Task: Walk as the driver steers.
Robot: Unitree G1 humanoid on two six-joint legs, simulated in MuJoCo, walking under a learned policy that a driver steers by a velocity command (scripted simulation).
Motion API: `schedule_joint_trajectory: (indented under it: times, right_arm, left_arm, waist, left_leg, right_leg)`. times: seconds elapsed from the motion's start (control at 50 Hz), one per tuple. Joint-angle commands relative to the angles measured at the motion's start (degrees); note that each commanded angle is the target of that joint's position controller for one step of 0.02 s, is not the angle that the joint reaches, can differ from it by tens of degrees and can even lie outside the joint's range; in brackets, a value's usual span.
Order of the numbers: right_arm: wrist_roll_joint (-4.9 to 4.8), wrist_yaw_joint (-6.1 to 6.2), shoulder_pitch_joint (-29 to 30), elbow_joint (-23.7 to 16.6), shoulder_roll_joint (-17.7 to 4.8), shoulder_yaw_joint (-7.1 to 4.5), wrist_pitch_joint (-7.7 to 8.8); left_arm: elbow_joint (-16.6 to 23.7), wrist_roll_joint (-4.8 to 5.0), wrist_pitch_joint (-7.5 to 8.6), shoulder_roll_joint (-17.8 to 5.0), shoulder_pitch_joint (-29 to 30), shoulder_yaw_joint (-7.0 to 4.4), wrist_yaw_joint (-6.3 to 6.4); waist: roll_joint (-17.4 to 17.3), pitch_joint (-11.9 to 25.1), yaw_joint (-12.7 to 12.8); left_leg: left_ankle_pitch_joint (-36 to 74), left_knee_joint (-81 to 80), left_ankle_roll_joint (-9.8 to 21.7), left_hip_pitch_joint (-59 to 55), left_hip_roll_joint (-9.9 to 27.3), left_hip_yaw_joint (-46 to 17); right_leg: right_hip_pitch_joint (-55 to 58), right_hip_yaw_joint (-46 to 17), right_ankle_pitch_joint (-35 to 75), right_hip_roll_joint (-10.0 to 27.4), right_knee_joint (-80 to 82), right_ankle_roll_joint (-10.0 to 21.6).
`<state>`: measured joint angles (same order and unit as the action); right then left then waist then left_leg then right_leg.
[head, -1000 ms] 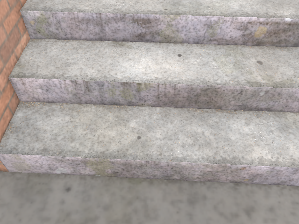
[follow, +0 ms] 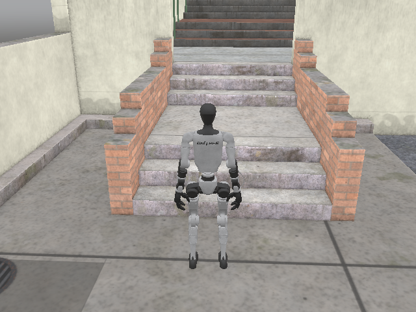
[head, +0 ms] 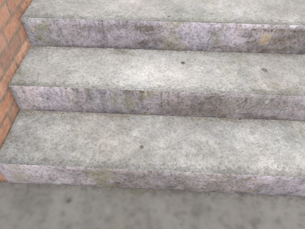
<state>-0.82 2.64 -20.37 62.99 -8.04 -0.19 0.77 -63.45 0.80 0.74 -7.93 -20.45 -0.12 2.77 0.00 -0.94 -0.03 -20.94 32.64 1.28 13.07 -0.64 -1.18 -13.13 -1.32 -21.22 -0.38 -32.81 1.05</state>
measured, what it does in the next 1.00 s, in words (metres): walks ahead: left foot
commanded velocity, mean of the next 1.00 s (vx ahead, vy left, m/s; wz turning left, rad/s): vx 0.42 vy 0.00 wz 0.00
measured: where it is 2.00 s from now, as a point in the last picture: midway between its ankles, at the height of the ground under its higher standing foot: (196, 98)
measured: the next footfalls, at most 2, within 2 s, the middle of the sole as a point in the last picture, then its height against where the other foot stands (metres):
left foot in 0.62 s outside the picture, level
right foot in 1.32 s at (212, 144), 0.17 m higher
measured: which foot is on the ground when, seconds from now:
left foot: down 0.00-0.22, up 0.24-0.60, down 0.62-1.00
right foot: down 0.00-0.62, up 0.64-1.00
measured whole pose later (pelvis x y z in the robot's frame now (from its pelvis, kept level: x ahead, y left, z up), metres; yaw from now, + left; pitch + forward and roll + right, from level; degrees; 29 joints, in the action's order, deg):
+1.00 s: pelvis +0.42 +0.00 +0.01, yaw -1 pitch +2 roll +2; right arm 0.3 -0.4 -20.4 56.7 -13.7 -1.5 5.1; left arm -50.2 0.2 4.2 -12.9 -7.2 -1.3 1.1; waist 2.1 1.7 -3.4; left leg -9.6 12.5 4.9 5.1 -5.3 3.0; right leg -40.4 -0.9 -7.0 7.2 -55.9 0.2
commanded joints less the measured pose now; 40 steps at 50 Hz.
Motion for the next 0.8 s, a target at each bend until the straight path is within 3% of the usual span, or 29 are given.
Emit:
schedule_joint_trajectory:
  times: [0.02, 0.08, 0.12, 0.16, 0.18, 0.2, 0.22, 0.24, 0.26, 0.28, 0.32, 0.36, 0.38, 0.46, 0.5, 0.54, 0.58, 0.6, 0.62, 0.64, 0.66, 0.68, 0.7, 0.72, 0.74, 0.76, 0.8]
  right_arm:
    - [-0.68, 0.06, -4.6, -1.4, -5.3, -1.2, 1.56]
    - [-1.18, -0.72, -8.4, -1.2, -7.1, -1.98, 3.47]
    - [-1.4, -1.18, -11.0, -1.0, -10.1, -2.9, 4.18]
    - [-1.13, -1.4, -8.2, -2.5, -11.0, -3.03, 4.34]
    - [-1.34, -1.52, -4.6, -3.9, -10.7, -2.91, 4.3]
    - [-1.5, -1.66, 0.8, -5.9, -10.0, -2.66, 4.22]
    - [-1.61, -1.83, 7.2, -8.8, -7.7, -2.01, 4.9]
    - [-1.28, -1.94, 6.7, -11.0, -5.2, -1.22, 6.4]
    - [-1.25, -2.38, 6.6, -10.8, -7.4, -1.54, 7.32]
    - [-1.85, -3.02, 6.2, -11.0, -7.7, -1.57, 7.79]
    - [-1.38, -3.41, 7.0, -11.4, -8.2, -2.13, 7.92]
    - [-0.98, -3.95, 8.4, -12.5, -7.2, -2.48, 7.06]
    - [-0.85, -4.32, 9.5, -13.1, -5.9, -2.14, 6.6]
    - [-0.29, -4.25, 23.0, -19.1, -3.6, -0.27, 6.19]
    - [-0.86, -4.24, 26.2, -20.8, -5.8, -0.5, 6.09]
    - [-1.08, -4.41, 27.2, -22.1, -8.5, -1.09, 6.31]
    - [-0.82, -4.31, 22.5, -21.7, -11.8, -2.54, 6.59]
    - [-0.91, -4.01, 14.3, -19.3, -13.6, -3.6, 6.59]
    - [-0.82, -3.45, 4.2, -16.2, -15.5, -4.58, 6.33]
    - [0.1, -2.55, -6.1, -13.8, -20.5, -5.59, 5.56]
    - [2.2, -3.43, -6.6, -12.8, -20.6, -5.25, 5.72]
    - [1.47, -3.61, -2.1, -13.0, -15.4, -4.23, 5.95]
    - [0.48, -3.66, 4.9, -14.2, -13.2, -3.57, 6.24]
    - [0.33, -4.08, 10.0, -15.2, -12.5, -3.1, 6.63]
    - [0.86, -4.44, 11.8, -15.3, -11.9, -2.86, 6.87]
    - [1.27, -4.6, 12.0, -14.6, -11.3, -2.68, 6.97]
    - [1.24, -4.83, 10.2, -12.5, -10.4, -2.39, 7.16]
  left_arm:
    - [1.7, 0.63, 1.67, -4.5, -3.8, -0.94, 0.04]
    - [3.2, 0.82, 3.97, -3.4, -2.0, -0.81, -1.0]
    - [4.9, 1.04, 5.31, -1.6, 0.0, -0.33, -1.78]
    - [5.6, 1.19, 6.32, -1.7, -0.7, -0.25, -2.29]
    - [4.6, 1.26, 6.65, -2.0, -4.1, -0.4, -2.49]
    - [2.2, 1.16, 6.77, -3.1, -10.7, -0.98, -2.6]
    - [-1.0, 1.17, 6.84, -8.2, -21.3, -2.77, -2.57]
    - [-1.8, 0.82, 6.98, -16.6, -27.6, -5.06, -3.2]
    - [-0.4, -0.63, 7.24, -11.4, -23.6, -3.4, -3.23]
    - [1.2, -0.92, 7.28, -8.7, -18.5, -2.56, -3.2]
    - [2.4, -0.39, 6.36, -7.4, -13.8, -1.53, -3.66]
    - [1.8, -0.65, 4.99, -4.7, -14.5, -0.43, -3.39]
    - [1.9, -0.76, 4.64, -4.8, -14.3, -0.2, -3.06]
    - [4.6, -0.72, 5.0, -9.5, -11.1, -0.6, -1.3]
    - [4.5, -0.08, 5.51, -12.3, -12.4, -1.54, -0.98]
    - [4.6, 0.25, 5.79, -13.0, -12.0, -2.09, -1.06]
    - [4.9, -0.46, 5.4, -13.9, -10.7, -2.7, -1.14]
    - [5.7, -1.24, 4.7, -13.5, -9.0, -2.65, -1.21]
    - [7.0, -1.69, 4.43, -13.6, -6.7, -2.55, -1.48]
    - [8.9, -3.1, 4.8, -10.8, -6.9, -1.43, -1.82]
    - [7.4, -1.41, 5.87, -1.1, -16.5, 0.91, -3.08]
    - [7.6, 0.37, 7.33, -8.5, -11.5, -0.66, -3.59]
    - [10.0, 1.65, 7.74, -11.8, -4.1, -1.59, -3.59]
    - [10.9, 1.24, 7.63, -12.1, -0.5, -1.79, -2.86]
    - [10.9, 0.41, 7.1, -11.8, 0.4, -2.3, -2.13]
    - [10.7, 0.14, 6.25, -10.2, -1.7, -2.2, -1.83]
    - [10.8, -0.19, 4.95, -8.3, -2.6, -2.23, -1.52]
  waist:
    - [-1.1, -10.2, -0.3]
    - [-4.1, -9.1, -1.9]
    - [-9.7, -8.4, -2.3]
    - [-9.9, -9.6, -0.2]
    - [-9.0, -9.3, 2.3]
    - [-6.4, -8.3, 6.0]
    - [4.3, -6.6, 10.6]
    - [21.1, -3.1, 11.3]
    - [13.2, -3.4, 8.0]
    - [7.2, -5.9, 5.4]
    - [1.5, -6.0, 2.7]
    - [3.0, -4.7, 1.9]
    - [3.5, -4.8, 1.7]
    - [3.8, -8.1, 2.9]
    - [5.9, -8.0, 2.9]
    - [6.3, -7.0, 1.5]
    - [8.5, -1.4, -2.2]
    - [8.9, 4.1, -6.3]
    - [8.8, 9.4, -10.8]
    - [-1.0, 18.6, -12.2]
    - [-18.6, 26.5, -5.5]
    - [-11.1, 18.9, -6.2]
    - [-6.7, 8.7, -4.3]
    - [0.2, 4.9, -2.0]
    - [1.7, 3.2, -0.2]
    - [-0.2, 3.7, 1.7]
    - [-2.2, 2.7, 3.1]
  left_leg:
    - [-21.7, -9.0, 4.9, 7.6, 2.4, -4.4]
    - [-21.9, -12.0, 8.1, 2.8, 6.8, -12.0]
    - [-24.3, -18.6, 12.4, -0.8, 14.0, -24.0]
    - [-18.3, -19.2, 13.6, 2.5, 16.9, -27.9]
    - [-12.8, -16.6, 11.9, 5.1, 15.1, -23.7]
    - [-6.0, -11.0, 8.9, 11.5, 11.0, -16.5]
    - [4.6, 6.5, 4.1, 22.9, 2.5, -3.8]
    - [0.0, 26.5, 1.4, 34.9, -3.3, 3.4]
    - [-6.4, 37.3, 2.6, 39.8, -0.7, -3.1]
    - [-2.8, 42.8, 3.8, 42.4, 1.4, -4.6]
    - [4.5, 42.2, 4.5, 44.5, 4.7, -2.5]
    - [7.8, 38.9, 3.9, 40.9, 6.1, 0.3]
    - [9.9, 36.1, 3.2, 38.8, 6.0, 1.8]
    - [20.9, 11.2, 0.8, 24.7, 3.1, 6.0]
    - [22.0, 4.9, 1.3, 20.9, 1.8, 6.1]
    - [22.0, 0.0, 3.2, 19.4, 0.8, 5.3]
    - [20.2, -1.2, 5.4, 12.7, -1.5, 5.8]
    - [19.9, -1.9, 6.9, 4.1, -3.3, 6.5]
    - [22.4, -2.9, 8.9, -9.9, -0.9, 4.0]
    - [22.3, -1.2, 12.2, -28.2, 12.3, -11.7]
    - [11.6, -10.5, 21.9, -41.2, 24.5, -39.8]
    - [2.6, -16.5, 18.2, -33.2, 21.1, -40.5]
    - [3.6, -18.7, 15.3, -21.9, 19.2, -29.9]
    - [11.1, -20.9, 14.0, -12.2, 17.5, -23.1]
    - [17.1, -22.4, 13.3, -5.7, 15.3, -18.2]
    - [19.9, -24.0, 13.3, -2.7, 13.9, -14.7]
    - [28.3, -24.8, 13.9, 1.4, 11.9, -8.3]
  right_leg:
    - [-8.9, -1.6, -18.8, 0.7, 6.2, 4.1]
    - [-13.0, -0.5, -12.5, -0.1, 0.4, 4.2]
    - [-15.6, 2.9, -5.3, -1.6, -7.7, 4.2]
    - [-12.4, 2.4, -3.9, -0.7, -6.8, 6.0]
    - [-6.8, 2.3, -3.3, -0.5, -1.5, 6.6]
    - [4.1, 0.6, -1.2, -0.3, 4.8, 6.9]
    - [17.3, -11.3, -0.1, 5.5, 12.2, 9.4]
    - [28.4, -33.7, 7.9, 18.5, 19.8, 15.1]
    - [27.4, -37.9, 11.9, 21.5, 20.1, 15.8]
    - [25.8, -31.7, 17.6, 20.6, 19.5, 14.7]
    - [25.2, -19.6, 27.7, 17.1, 20.4, 11.7]
    - [22.6, -11.2, 32.6, 13.0, 21.7, 8.5]
    - [19.8, -8.6, 33.3, 11.6, 22.8, 8.1]
    - [5.1, -3.0, 31.8, 8.2, 28.7, 7.9]
    - [7.1, -3.5, 33.3, 9.9, 29.5, 8.3]
    - [12.7, -3.1, 42.6, 11.5, 26.1, 7.5]
    - [18.1, -2.5, 60.4, 12.5, 17.1, 6.0]
    - [18.9, -1.6, 68.5, 11.5, 7.2, 5.3]
    - [12.3, -1.2, 66.2, 9.9, -4.7, 4.0]
    - [-1.3, 0.5, 39.6, 4.9, -23.7, 2.9]
    - [-20.4, -5.0, -10.8, -5.2, -43.1, 0.9]
    - [-25.4, -9.1, -9.0, -1.3, -48.3, 3.1]
    - [-27.4, -6.1, -2.0, 1.9, -46.2, 3.8]
    - [-24.2, -4.5, 3.4, 4.9, -44.0, 3.5]
    - [-21.0, -3.9, 5.6, 6.5, -42.4, 3.1]
    - [-17.8, -4.3, 6.5, 7.8, -41.3, 2.7]
    - [-16.5, -3.0, 6.8, 7.9, -39.4, 1.9]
